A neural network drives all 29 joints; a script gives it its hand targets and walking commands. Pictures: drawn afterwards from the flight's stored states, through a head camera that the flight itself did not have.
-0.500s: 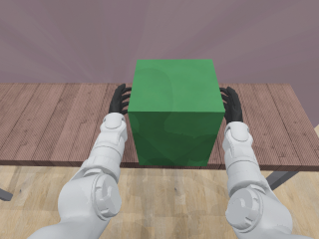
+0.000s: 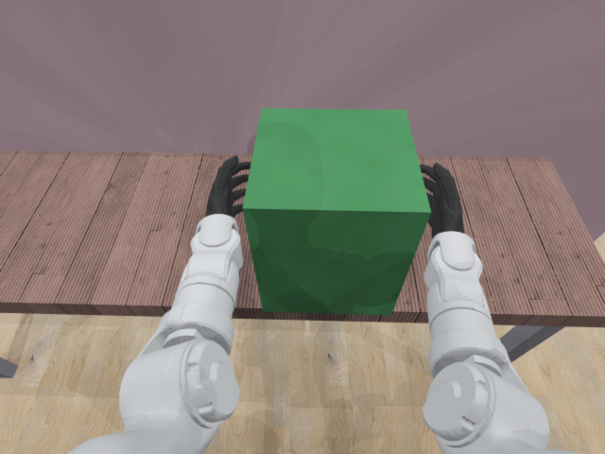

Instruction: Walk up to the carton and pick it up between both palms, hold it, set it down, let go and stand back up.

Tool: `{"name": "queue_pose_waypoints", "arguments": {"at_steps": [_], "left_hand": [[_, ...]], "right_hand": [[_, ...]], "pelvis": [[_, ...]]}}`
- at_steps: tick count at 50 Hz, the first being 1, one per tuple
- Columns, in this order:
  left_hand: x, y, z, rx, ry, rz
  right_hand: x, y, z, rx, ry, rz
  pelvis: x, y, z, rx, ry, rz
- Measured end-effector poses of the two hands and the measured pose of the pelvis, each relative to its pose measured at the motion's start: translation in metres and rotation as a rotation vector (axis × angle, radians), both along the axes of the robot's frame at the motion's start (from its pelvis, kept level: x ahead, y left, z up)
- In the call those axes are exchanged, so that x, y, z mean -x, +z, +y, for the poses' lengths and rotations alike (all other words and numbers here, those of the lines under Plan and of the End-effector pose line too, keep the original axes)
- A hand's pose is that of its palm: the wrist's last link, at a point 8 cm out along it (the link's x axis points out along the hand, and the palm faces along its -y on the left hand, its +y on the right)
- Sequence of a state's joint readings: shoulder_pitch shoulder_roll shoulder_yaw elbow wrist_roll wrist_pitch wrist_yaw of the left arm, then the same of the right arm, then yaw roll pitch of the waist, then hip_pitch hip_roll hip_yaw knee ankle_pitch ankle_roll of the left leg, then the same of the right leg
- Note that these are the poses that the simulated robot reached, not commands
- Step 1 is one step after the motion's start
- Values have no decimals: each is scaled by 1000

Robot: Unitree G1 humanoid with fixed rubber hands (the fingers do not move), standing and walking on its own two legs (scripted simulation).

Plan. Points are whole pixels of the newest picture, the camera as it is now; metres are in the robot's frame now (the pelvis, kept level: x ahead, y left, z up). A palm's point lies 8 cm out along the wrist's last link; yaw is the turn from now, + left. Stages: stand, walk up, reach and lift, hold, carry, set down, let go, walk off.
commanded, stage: set down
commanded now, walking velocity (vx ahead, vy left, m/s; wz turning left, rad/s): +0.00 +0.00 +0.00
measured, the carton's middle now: (329, 217) +0.46 -0.07 +0.01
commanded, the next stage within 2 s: none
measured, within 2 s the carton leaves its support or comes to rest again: neither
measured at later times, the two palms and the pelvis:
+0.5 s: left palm (223, 217) +0.44 +0.08 +0.07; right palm (444, 226) +0.39 -0.21 +0.07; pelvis +0.00 +0.00 +0.00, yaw +0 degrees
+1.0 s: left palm (225, 210) +0.47 +0.08 +0.05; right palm (435, 226) +0.41 -0.22 +0.03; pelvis -0.01 +0.00 -0.01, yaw -3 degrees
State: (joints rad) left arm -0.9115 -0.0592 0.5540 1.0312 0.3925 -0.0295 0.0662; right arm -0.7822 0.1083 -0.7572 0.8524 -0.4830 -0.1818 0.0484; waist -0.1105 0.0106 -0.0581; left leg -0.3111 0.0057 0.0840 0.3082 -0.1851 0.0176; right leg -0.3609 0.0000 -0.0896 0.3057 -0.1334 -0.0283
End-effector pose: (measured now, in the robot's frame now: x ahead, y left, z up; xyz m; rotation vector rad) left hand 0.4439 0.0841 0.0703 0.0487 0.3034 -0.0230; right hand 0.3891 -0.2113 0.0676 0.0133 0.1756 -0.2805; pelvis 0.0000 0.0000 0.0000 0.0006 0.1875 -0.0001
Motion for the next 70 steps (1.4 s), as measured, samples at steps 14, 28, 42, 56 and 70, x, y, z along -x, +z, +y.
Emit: {"name": "queue_pose_waypoints", "arguments": {"at_steps": [14, 28, 42, 56, 70], "left_hand": [[-2, -2, 1, 10, -5, -12], [2, -6, 2, 6, -3, -16], [-6, -15, 1, -29, -14, 0], [-30, -20, 6, -61, -30, 8], [-20, -4, 48, -69, 47, -33]], "right_hand": [[-1, 1, 0, 18, -4, 3], [2, -4, 0, 25, 5, 8], [-5, -17, -3, 47, 48, 69], [-33, -33, -6, 14, 53, 124], [-27, -6, -52, 3, -7, 91]], "pelvis": [[-2, 0, -1, -2, -4, -11], [0, 1, -2, -2, -9, -19], [3, -2, -2, -4, -38, 40], [8, -17, 0, 12, -48, 243], [27, -25, -4, 24, -25, 261]]}}
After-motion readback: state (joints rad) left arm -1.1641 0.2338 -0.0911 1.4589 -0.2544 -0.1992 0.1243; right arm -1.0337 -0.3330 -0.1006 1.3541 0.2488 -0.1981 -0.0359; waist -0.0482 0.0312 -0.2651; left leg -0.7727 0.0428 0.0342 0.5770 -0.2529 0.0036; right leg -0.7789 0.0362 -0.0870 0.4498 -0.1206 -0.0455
